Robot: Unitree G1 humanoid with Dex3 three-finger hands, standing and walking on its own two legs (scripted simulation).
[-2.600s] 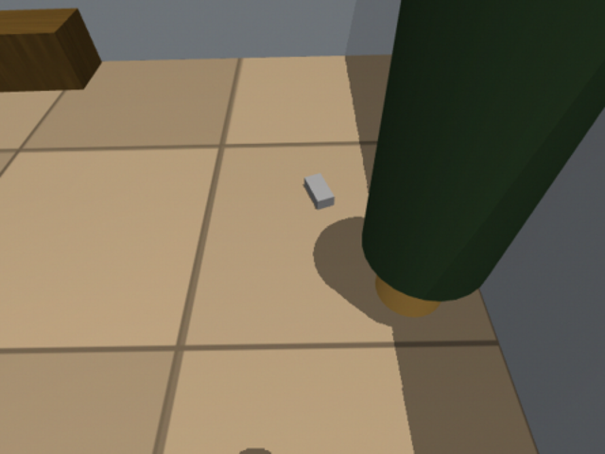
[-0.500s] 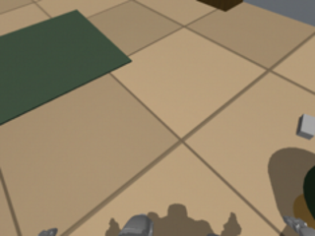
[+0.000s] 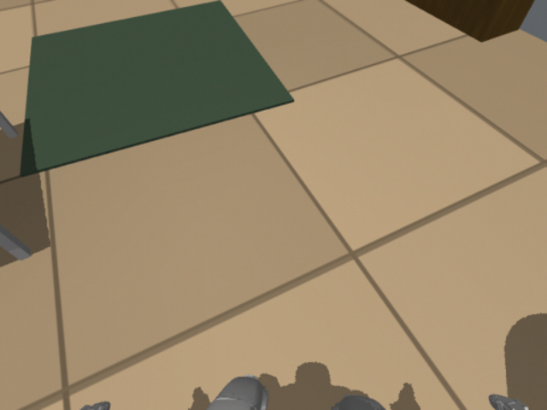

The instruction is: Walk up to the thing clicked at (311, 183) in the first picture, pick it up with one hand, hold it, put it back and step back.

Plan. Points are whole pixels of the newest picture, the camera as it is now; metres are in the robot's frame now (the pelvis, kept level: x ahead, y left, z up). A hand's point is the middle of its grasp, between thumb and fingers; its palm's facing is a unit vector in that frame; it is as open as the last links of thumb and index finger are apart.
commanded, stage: walk up
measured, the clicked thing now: out of the picture +0.61 -1.13 -0.71
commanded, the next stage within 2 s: stand in 0.82 s
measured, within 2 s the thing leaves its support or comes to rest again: neither
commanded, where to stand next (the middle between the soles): +0.08 -0.01 m, yaw +4 degrees
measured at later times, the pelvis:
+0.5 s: pelvis +0.00 +0.01 +0.02, yaw +6 degrees
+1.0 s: pelvis +0.01 +0.00 +0.04, yaw +6 degrees
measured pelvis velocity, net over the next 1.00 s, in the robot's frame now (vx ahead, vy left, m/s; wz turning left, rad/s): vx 0.01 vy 0.00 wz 0.11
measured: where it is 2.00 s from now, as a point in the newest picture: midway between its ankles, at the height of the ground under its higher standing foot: outside the picture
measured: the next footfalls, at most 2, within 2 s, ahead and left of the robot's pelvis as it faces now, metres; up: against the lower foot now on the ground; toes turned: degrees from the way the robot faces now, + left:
left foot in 0.16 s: +0.06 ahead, +0.13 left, +0.00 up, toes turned +2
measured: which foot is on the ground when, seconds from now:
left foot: up 0.00-0.14, down 0.16-1.00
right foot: down 0.00-1.00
